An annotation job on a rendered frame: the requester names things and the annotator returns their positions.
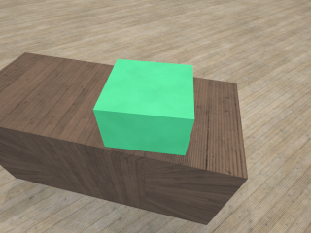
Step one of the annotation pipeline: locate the pedestal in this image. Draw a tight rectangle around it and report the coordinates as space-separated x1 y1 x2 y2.
0 52 248 225

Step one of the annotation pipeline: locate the carton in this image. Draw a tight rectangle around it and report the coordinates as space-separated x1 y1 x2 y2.
93 59 195 155

